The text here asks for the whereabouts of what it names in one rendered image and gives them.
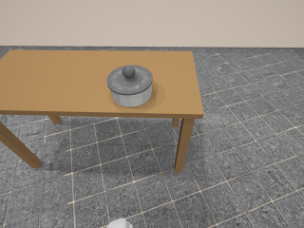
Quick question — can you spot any left robot thigh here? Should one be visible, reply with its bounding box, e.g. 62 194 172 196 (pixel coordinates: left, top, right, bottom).
106 218 133 228

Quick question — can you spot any table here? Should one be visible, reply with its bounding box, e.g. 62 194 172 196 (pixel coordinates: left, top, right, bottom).
0 49 204 173

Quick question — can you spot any pot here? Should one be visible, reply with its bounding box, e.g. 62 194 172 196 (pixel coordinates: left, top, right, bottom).
111 84 152 107

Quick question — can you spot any lid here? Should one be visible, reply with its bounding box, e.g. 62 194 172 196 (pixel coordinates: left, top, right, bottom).
106 65 153 96

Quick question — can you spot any knob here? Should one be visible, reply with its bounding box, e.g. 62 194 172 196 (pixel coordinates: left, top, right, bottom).
123 65 136 79

